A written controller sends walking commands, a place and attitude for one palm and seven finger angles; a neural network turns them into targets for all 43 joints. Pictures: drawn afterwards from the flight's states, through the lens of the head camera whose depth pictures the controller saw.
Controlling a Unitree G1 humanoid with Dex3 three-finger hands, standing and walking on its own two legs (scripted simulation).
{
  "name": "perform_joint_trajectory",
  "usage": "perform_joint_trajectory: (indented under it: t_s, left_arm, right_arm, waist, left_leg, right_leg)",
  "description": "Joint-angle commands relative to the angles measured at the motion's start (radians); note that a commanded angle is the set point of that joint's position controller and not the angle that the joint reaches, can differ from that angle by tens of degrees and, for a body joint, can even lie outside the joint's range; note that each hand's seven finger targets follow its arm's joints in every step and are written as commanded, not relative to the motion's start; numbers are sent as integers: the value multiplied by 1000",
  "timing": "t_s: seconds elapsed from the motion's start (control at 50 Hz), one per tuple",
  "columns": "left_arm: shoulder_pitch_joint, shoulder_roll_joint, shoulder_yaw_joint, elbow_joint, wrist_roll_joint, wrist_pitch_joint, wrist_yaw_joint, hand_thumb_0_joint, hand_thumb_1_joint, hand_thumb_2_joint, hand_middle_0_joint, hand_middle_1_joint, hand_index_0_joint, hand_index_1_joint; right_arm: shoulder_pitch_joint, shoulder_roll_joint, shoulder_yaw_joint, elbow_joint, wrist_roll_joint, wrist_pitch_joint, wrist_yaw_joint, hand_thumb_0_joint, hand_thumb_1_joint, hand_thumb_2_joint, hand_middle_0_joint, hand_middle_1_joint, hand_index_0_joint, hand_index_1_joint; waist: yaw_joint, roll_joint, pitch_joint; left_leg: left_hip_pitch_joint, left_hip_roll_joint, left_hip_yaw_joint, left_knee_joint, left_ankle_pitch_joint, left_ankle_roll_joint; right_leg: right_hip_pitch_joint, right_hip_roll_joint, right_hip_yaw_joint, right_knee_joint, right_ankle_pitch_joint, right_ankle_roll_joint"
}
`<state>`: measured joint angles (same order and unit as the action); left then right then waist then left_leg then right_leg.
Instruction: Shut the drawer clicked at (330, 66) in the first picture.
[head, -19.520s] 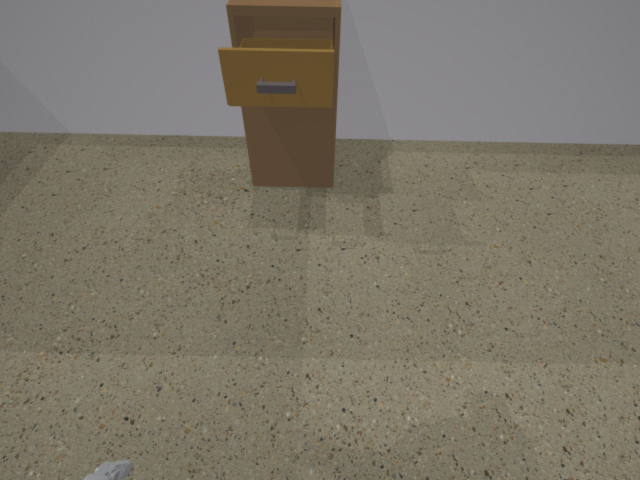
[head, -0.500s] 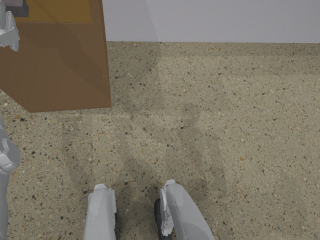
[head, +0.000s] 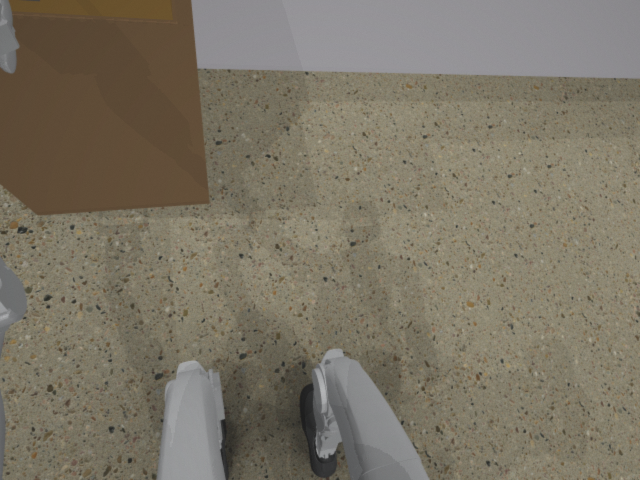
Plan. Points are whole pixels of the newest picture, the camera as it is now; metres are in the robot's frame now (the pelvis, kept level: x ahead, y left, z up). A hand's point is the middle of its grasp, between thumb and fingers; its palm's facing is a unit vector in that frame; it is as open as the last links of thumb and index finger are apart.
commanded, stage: pull the fist back off the drawer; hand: left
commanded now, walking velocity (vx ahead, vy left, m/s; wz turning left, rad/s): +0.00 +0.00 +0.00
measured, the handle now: out of the picture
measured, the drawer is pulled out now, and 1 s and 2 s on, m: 0.00 0.00 0.00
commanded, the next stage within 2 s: draw the hand back to the body in 0.34 s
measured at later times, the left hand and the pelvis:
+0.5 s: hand (3, 35) +0.55 +0.25 +0.09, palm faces +0.09 -0.99 -0.05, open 3.3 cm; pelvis +0.04 +0.00 +0.03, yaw +1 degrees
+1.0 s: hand out of the picture +0.39 +0.24 +0.18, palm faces +0.09 -0.99 -0.09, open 3.3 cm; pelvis +0.07 -0.01 +0.11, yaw +4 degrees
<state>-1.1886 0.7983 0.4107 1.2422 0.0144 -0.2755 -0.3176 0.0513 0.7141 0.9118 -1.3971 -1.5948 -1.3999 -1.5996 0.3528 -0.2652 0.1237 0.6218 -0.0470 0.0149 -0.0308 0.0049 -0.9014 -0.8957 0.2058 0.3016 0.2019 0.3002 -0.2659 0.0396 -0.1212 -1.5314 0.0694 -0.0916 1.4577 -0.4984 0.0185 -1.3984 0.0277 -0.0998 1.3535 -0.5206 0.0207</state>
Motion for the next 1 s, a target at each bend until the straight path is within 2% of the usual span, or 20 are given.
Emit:
perform_joint_trajectory:
  t_s: [0.0,0.04,0.1,0.12,0.16,0.2,0.34,0.36,0.42,0.48,0.52,0.56,0.6,0.64,0.7,0.76,0.92,0.94,0.96,0.98]
  left_arm:
    - [-449,165,35,-302,-50,-74,20,0,900,900,-1400,-1600,-1400,-1600]
    - [-376,177,65,-315,-59,-76,21,0,900,900,-1400,-1600,-1400,-1600]
    - [-287,150,72,-371,-65,-92,21,0,900,900,-1400,-1600,-1400,-1600]
    - [-256,115,57,-364,-70,-91,21,0,900,900,-1400,-1600,-1400,-1600]
    - [-189,123,85,-335,-75,-93,30,0,900,900,-1400,-1600,-1400,-1600]
    - [-144,85,64,-316,-81,-92,32,0,900,900,-1400,-1600,-1400,-1600]
    - [-126,91,101,-357,-104,-180,37,0,900,900,-1400,-1600,-1400,-1600]
    - [-118,109,116,-371,-105,-196,34,0,900,900,-1400,-1600,-1400,-1600]
    - [-68,61,82,-375,-105,-209,8,0,900,900,-1400,-1600,-1400,-1600]
    - [140,53,109,-568,-152,-190,-25,0,900,900,-1400,-1600,-1400,-1600]
    - [251,31,100,-708,-194,-145,-41,0,900,900,-1400,-1600,-1400,-1600]
    - [343,4,99,-795,-233,-101,-41,0,900,900,-1400,-1600,-1400,-1600]
    - [419,-25,101,-868,-262,-68,-26,0,900,900,-1400,-1600,-1400,-1600]
    - [443,-89,65,-873,-278,-54,-1,0,900,900,-1400,-1600,-1400,-1600]
    - [489,-140,29,-873,-279,-69,24,0,900,900,-1400,-1600,-1400,-1600]
    - [561,-244,-82,-881,-276,-72,1,0,900,900,-1400,-1600,-1400,-1600]
    - [749,-187,-15,-1006,-343,-21,-43,0,900,900,-1400,-1600,-1400,-1600]
    - [754,-93,-26,-1102,-185,13,108,0,900,900,-1400,-1600,-1400,-1600]
    - [803,-157,-51,-1158,-176,41,191,0,900,900,-1400,-1600,-1400,-1600]
    - [861,-197,-69,-1204,-170,64,238,0,900,900,-1400,-1600,-1400,-1600]
  right_arm:
    - [204,-228,-101,-24,3,-4,2,0,-900,-900,200,300,200,300]
    - [205,-228,-105,-29,4,1,7,0,-900,-900,200,300,200,300]
    - [200,-219,-115,-35,8,9,18,0,-900,-900,200,300,200,300]
    - [194,-213,-117,-37,10,10,23,0,-900,-900,200,300,200,300]
    - [197,-212,-117,-37,11,16,25,0,-900,-900,200,300,200,300]
    - [186,-207,-121,-44,18,25,26,0,-900,-900,200,300,200,300]
    - [174,-191,-136,-36,19,29,25,0,-900,-900,200,300,200,300]
    - [174,-192,-136,-36,16,29,26,0,-900,-900,200,300,200,300]
    - [166,-186,-144,-36,20,42,29,0,-900,-900,200,300,200,300]
    - [148,-183,-161,-91,41,58,36,0,-900,-900,200,300,200,300]
    - [131,-176,-168,-120,61,62,39,0,-900,-900,200,300,200,300]
    - [120,-170,-171,-138,75,54,33,0,-900,-900,200,300,200,300]
    - [96,-160,-172,-155,87,45,28,0,-900,-900,200,300,200,300]
    - [79,-150,-170,-150,91,33,18,0,-900,-900,200,300,200,300]
    - [58,-144,-166,-140,90,16,6,0,-900,-900,200,300,200,300]
    - [33,-139,-164,-155,95,5,6,0,-900,-900,200,300,200,300]
    - [-88,-131,-144,-250,111,-15,-9,0,-900,-900,200,300,200,300]
    - [-162,-112,-149,-268,106,0,-23,0,-900,-900,200,300,200,300]
    - [-168,-100,-145,-279,102,-4,-37,0,-900,-900,200,300,200,300]
    - [-172,-96,-141,-289,101,-9,-47,0,-900,-900,200,300,200,300]
  waist:
    - [2,363,-601]
    - [22,319,-609]
    - [53,330,-643]
    - [51,306,-617]
    - [59,254,-563]
    - [57,211,-516]
    - [63,145,-514]
    - [74,166,-535]
    - [83,195,-572]
    - [171,260,-750]
    - [189,235,-782]
    - [186,144,-748]
    - [191,115,-675]
    - [167,53,-560]
    - [157,73,-442]
    - [150,113,-337]
    - [227,74,-286]
    - [277,72,-304]
    - [253,73,-259]
    - [250,58,-233]
  left_leg:
    - [778,4,-96,-246,140,-1]
    - [780,5,-88,-253,169,-1]
    - [841,6,-83,-266,243,-8]
    - [826,3,-72,-267,232,-5]
    - [790,1,-64,-276,235,0]
    - [747,-2,-42,-279,226,3]
    - [704,-14,4,-242,326,14]
    - [720,-15,2,-239,360,13]
    - [778,-15,8,-228,448,8]
    - [955,-20,16,-280,623,-3]
    - [1013,-24,22,-320,681,-1]
    - [985,-32,33,-351,672,11]
    - [962,-39,53,-390,624,15]
    - [930,-44,66,-423,543,20]
    - [942,-47,77,-464,486,16]
    - [1005,-51,75,-513,473,14]
    - [1038,-61,73,-630,380,10]
    - [1104,-75,88,-681,368,7]
    - [1128,-67,89,-714,336,4]
    - [1136,-62,76,-738,327,0]
  right_leg:
    - [55,32,1,-167,102,-62]
    - [104,33,4,-181,114,-59]
    - [128,32,4,-188,141,-62]
    - [139,33,7,-201,139,-59]
    - [169,34,7,-211,140,-57]
    - [195,34,11,-224,140,-52]
    - [302,36,39,-233,232,-45]
    - [312,35,41,-223,257,-49]
    - [314,32,41,-213,320,-50]
    - [457,31,45,-244,437,-54]
    - [552,37,43,-290,507,-47]
    - [645,39,45,-328,564,-39]
    - [697,39,43,-365,581,-31]
    - [715,41,41,-404,559,-25]
    - [714,39,46,-442,518,-27]
    - [704,40,39,-490,477,-38]
    - [865,27,35,-561,433,-45]
    - [888,-2,79,-625,376,-61]
    - [880,2,73,-651,349,-61]
    - [885,1,67,-661,347,-58]
